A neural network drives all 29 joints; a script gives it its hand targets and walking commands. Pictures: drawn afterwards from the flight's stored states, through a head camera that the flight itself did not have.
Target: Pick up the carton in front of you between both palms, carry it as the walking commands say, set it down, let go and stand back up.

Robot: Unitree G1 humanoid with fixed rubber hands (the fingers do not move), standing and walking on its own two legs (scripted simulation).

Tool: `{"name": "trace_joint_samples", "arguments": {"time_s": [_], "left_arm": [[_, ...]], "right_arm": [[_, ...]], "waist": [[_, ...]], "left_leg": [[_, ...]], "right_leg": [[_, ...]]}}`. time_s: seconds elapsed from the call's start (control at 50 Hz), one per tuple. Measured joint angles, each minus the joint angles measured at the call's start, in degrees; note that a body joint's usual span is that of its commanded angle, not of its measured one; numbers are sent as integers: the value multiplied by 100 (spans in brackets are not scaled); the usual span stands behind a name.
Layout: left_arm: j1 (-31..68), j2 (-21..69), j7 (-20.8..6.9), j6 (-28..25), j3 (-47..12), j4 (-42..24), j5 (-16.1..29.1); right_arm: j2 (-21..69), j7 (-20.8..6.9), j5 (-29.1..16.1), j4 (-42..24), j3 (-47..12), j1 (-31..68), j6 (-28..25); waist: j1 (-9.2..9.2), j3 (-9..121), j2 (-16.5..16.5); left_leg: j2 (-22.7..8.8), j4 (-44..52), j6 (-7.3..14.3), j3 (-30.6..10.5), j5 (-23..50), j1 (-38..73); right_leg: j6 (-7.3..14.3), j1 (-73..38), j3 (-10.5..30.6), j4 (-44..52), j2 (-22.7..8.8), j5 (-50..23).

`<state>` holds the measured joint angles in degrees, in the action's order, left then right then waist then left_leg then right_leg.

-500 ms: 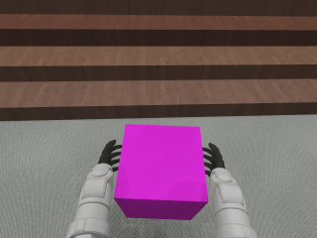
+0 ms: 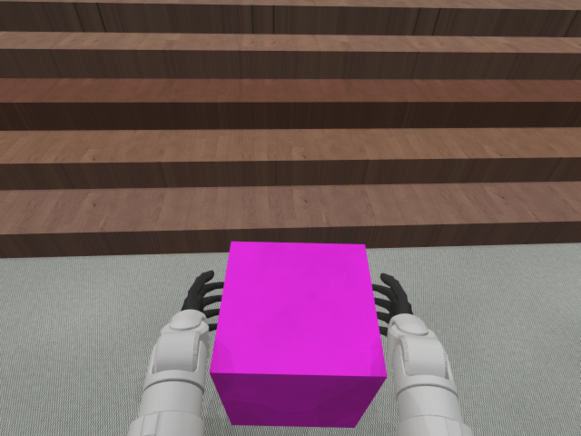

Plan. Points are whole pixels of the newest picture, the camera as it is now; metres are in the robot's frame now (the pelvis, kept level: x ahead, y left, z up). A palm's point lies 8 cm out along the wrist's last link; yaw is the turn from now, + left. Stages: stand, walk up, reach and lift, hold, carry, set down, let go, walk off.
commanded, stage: reach and lift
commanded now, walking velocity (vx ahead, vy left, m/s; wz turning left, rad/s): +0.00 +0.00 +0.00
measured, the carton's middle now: (295, 338) +0.31 +0.00 -0.05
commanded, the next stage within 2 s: hold in 0.70 s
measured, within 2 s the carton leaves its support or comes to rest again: neither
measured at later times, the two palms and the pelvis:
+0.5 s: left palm (194, 310) +0.31 +0.15 +0.03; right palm (400, 314) +0.31 -0.15 +0.04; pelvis +0.02 +0.00 +0.01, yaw +0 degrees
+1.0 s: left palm (191, 313) +0.29 +0.15 +0.05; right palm (407, 318) +0.29 -0.15 +0.05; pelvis +0.01 +0.00 +0.01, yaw +0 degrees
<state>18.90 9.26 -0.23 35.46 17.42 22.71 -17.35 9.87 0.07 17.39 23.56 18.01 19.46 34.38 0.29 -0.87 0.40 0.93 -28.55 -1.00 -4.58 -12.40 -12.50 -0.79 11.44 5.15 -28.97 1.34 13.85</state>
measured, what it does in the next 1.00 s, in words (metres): stands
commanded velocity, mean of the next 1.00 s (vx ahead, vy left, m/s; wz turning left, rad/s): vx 0.00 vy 0.00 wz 0.00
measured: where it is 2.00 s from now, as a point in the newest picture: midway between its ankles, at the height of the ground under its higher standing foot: outside the picture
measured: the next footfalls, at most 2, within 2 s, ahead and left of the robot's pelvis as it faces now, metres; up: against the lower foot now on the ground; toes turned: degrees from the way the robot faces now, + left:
left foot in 1.74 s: +0.19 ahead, +0.09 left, +0.00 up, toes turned +8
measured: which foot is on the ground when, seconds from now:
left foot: down 0.00-1.00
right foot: down 0.00-1.00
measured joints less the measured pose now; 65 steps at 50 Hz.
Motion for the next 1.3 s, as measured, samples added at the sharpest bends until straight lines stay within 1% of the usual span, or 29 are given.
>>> {"name": "trace_joint_samples", "arguments": {"time_s": [0.18,0.48,0.72,0.86,1.0,1.3], "left_arm": [[-30,40,2,50,-30,-157,-3],[-387,-56,59,316,-430,-534,136],[-500,-81,66,489,-537,-747,192],[-713,-123,114,746,-753,-1221,330],[-496,-81,51,908,-620,-1021,201],[-233,-19,37,824,-405,-868,140]], "right_arm": [[-5,-37,-1,-151,-25,-30,49],[-98,-28,-103,-511,-398,-368,311],[-122,1,-176,-717,-530,-470,495],[-166,45,-316,-1200,-754,-677,768],[-130,-18,-193,-1026,-589,-499,915],[-67,-60,-99,-862,-361,-238,812]], "waist": [[-4,-13,-1],[-8,16,-7],[-4,-15,-13],[-39,10,-9],[-28,-81,-5],[-25,-126,-6]], "left_leg": [[5,177,16,13,48,150],[-6,551,16,1,109,533],[-22,642,3,-28,135,693],[-24,794,1,-39,216,866],[-17,720,12,-14,218,917],[0,575,15,-4,206,760]], "right_leg": [[-15,-159,17,204,-21,-63],[-1,-542,10,572,-41,-119],[14,-710,-15,666,-31,-143],[9,-891,-22,830,-41,-227],[4,-925,3,736,-40,-224],[-11,-764,16,585,-43,-210]]}}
